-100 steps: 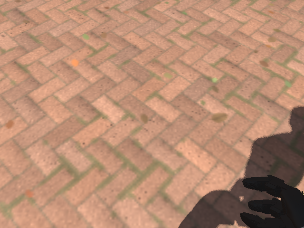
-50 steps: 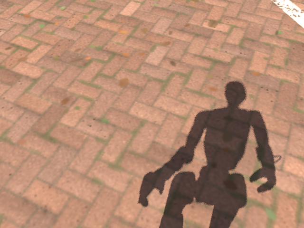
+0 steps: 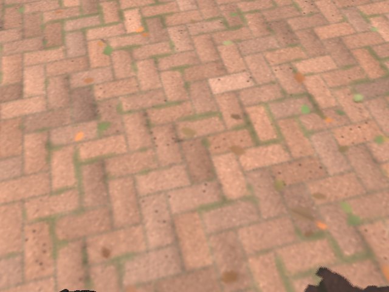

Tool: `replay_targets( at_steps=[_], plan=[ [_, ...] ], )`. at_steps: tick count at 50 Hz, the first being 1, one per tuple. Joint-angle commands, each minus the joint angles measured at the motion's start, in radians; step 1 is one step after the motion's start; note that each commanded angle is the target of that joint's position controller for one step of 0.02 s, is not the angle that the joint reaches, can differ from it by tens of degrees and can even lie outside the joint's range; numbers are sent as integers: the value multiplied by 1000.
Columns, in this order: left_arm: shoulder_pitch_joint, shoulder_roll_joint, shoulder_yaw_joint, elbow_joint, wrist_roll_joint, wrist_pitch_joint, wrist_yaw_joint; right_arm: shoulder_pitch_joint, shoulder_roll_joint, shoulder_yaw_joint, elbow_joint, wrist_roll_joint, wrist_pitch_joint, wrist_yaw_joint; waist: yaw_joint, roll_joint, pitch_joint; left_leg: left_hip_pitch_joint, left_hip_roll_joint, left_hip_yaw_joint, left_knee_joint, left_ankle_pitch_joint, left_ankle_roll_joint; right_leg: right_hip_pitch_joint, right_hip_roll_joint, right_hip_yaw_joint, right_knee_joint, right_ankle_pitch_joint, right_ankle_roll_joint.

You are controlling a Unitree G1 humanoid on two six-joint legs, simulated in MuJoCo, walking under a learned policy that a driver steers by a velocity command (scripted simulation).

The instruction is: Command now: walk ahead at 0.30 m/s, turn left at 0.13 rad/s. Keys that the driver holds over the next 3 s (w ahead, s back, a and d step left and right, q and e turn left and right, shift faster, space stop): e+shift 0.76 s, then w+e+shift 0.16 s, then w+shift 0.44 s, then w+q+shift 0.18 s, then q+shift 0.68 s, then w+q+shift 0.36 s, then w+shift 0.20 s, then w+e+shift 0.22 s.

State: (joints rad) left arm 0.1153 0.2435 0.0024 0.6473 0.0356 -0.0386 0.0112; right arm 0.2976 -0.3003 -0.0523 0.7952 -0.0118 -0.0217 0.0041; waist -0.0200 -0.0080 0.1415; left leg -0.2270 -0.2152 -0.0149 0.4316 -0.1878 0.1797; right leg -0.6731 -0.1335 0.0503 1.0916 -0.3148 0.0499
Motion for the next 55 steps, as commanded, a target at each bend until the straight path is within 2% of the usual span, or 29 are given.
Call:
replay_targets(
  at_steps=[1, 4, 6, 9, 10, 11, 12, 13, 14, 15, 16, 18, 20, 24, 27, 33, 36, 38, 39, 40, 41, 42, 43, 44, 45, 46, 48, 52, 55],
  plan=[
    [223, 54, 16, 46, -21, 11, -7, -46, -72, -12, -49, -2, -46, 5, 65, 8, -220, -19, 240, -41, -120, 910, 0, 274, 45, -107, -234, 270, -54],
    [142, 52, 17, 49, -37, 5, -18, -12, -55, 1, -19, -5, -52, 0, 8, 39, -186, 102, 275, 33, -144, 795, -49, 244, 76, -106, -380, 438, -91],
    [116, 89, 29, 37, -26, 3, -26, -8, -73, -4, -12, -14, -44, -16, -1, 61, -161, 161, 317, 49, -97, 805, -54, 227, 91, -102, -416, 396, -107],
    [248, 143, 56, 66, 1, 1, -40, -44, -105, -17, -29, -13, -20, -49, 51, 74, -174, 230, 356, 71, 128, 955, -72, 288, 164, -139, -464, 200, -145],
    [360, 149, 66, 95, 2, -4, -38, -82, -117, -22, -45, -9, -12, -54, 108, 57, -196, 197, 337, 95, 304, 882, -90, 383, 177, -124, -553, 231, -173],
    [466, 201, 89, 114, -4, -8, -30, -116, -135, -29, -77, -1, -11, -54, 170, -32, -236, 67, 226, 141, 630, 533, -125, 531, 82, 34, -617, 681, -242],
    [393, 276, 103, 102, -18, 5, -19, -10, -29, -12, -107, -18, -4, -39, 31, -270, -228, -260, 5, 130, 935, -426, -179, 681, -129, 406, -587, 1359, -378],
    [328, 295, 114, 62, -47, 17, -19, 102, 2, 12, -99, -39, 9, -32, -9, -256, -401, -320, 50, -76, 1035, -431, -187, 730, -209, 627, -699, 1146, -471],
    [242, 237, 110, 19, -45, 35, -16, 66, -50, 8, -85, -40, 19, -31, -9, -101, -335, -336, 105, -103, 1038, -353, -188, 634, -185, 593, -742, 775, -457],
    [204, 173, 93, 14, -39, 54, -14, -26, -84, -1, -98, -40, 24, -32, -3, 23, -224, -359, 142, -90, 963, -298, -191, 517, -121, 508, -780, 522, -408],
    [195, 155, 88, 17, -39, 63, -16, -85, -82, -2, -118, -40, 30, -32, -4, 57, -174, -365, 169, -81, 875, -262, -198, 458, -63, 448, -810, 394, -358],
    [209, 171, 98, 25, -38, 68, -16, -99, -56, 8, -128, -38, 56, -30, 5, 5, -181, -304, 172, -64, 767, -197, -211, 410, 15, 377, -827, 322, -282],
    [220, 200, 111, 27, -36, 68, -18, -99, -41, 13, -129, -31, 68, -31, 14, -14, -209, -300, 170, -68, 696, -167, -221, 428, 46, 374, -815, 307, -226],
    [213, 227, 129, 14, -38, 88, -7, -166, -62, 7, -142, -17, 74, -35, 56, -84, -206, -357, 177, -101, 558, -123, -241, 482, 80, 449, -849, 44, -144],
    [215, 236, 137, 11, -36, 98, -4, -200, -78, 2, -143, -13, 63, -38, 83, -112, -195, -383, 174, -124, 485, -107, -244, 525, 92, 509, -861, -65, -134],
    [200, 251, 147, 7, -22, 98, -10, -224, -102, 2, -138, -4, 33, -42, 95, -132, -194, -339, 143, -150, 358, -145, -210, 565, 102, 603, -818, -16, -176],
    [168, 263, 148, 0, -14, 98, -18, -210, -116, 2, -134, 4, 19, -44, 81, -140, -191, -233, 114, -152, 263, -166, -187, 516, 110, 649, -794, 70, -188],
    [129, 265, 147, -7, -13, 97, -25, -171, -126, 0, -127, 12, 13, -51, 56, -147, -190, -109, 98, -149, 152, -157, -177, 452, 128, 677, -793, 84, -166],
    [101, 262, 146, -13, -15, 97, -29, -118, -136, -2, -115, 11, 8, -53, 24, -134, -222, 32, 102, -152, 55, -162, -169, 367, 162, 680, -809, -147, -142],
    [62, 257, 144, -21, -19, 95, -31, -64, -148, -7, -104, 13, 5, -61, -29, -111, -216, 224, 123, -142, -86, -161, -159, 206, 223, 636, -799, -365, -92],
    [114, 200, 131, -10, -29, 87, -28, -43, -219, -26, -114, 18, 7, -74, -34, 54, -244, 362, 293, -276, -190, -348, -141, 73, 309, 489, -586, -472, -49],
    [130, 125, 110, -40, -42, 77, -24, -107, -326, -41, -146, -13, 7, -74, -4, 291, -254, 348, 597, -620, -304, -554, -58, -38, 416, 210, -233, -307, -21],
    [45, 259, 128, -39, -2, 72, -25, -174, -286, -42, -143, -27, 13, -67, 1, 142, -169, 184, 573, -606, -331, -561, -34, -93, 293, 158, -119, -94, -11],
    [46, 269, 132, -40, 5, 74, -42, -194, -230, -27, -145, -26, 12, -59, 25, 126, -165, 119, 517, -497, -298, -511, -50, -47, 259, 148, -44, 0, -19],
    [84, 249, 124, -29, 7, 77, -57, -219, -195, -15, -152, -23, 7, -50, 46, 123, -168, 107, 467, -399, -285, -457, -74, -48, 249, 125, 36, 51, -20],
    [118, 230, 117, -18, 7, 83, -73, -220, -183, -7, -159, -17, 4, -46, 53, 142, -157, 92, 432, -322, -291, -433, -91, -63, 243, 91, 115, 73, -21],
    [118, 213, 103, -21, 7, 87, -92, -148, -175, -4, -145, -20, -10, -32, 35, 130, -126, 63, 406, -268, -298, -461, -93, -91, 209, 66, 166, 111, -26],
    [51, 180, 81, -29, 6, 71, -86, 4, -184, -15, -94, -23, -50, -6, -21, 116, -77, 113, 427, -258, -322, -449, -72, -155, 187, 100, 71, 182, -15],
    [-7, 190, 82, -28, 5, 59, -82, 63, -185, -22, -66, -15, -64, 1, -46, 134, -54, 197, 446, -240, -342, -410, -46, -199, 180, 113, -41, 189, -9]
  ],
)
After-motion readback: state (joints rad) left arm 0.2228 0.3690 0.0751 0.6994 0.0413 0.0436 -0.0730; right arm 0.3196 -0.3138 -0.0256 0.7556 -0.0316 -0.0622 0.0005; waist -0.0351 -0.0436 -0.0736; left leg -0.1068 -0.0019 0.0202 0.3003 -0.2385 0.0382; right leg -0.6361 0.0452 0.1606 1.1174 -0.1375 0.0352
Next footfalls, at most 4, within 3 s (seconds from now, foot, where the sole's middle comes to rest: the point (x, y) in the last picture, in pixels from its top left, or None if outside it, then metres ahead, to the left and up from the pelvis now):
0.22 right None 0.30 -0.12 -0.77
0.82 left None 0.37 0.02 -0.77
1.36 right None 0.34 -0.37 -0.77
1.78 left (366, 198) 0.70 -0.61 -0.77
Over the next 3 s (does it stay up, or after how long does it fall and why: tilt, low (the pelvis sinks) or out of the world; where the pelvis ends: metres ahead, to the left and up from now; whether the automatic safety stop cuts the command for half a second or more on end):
stays up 1.00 -0.56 0.00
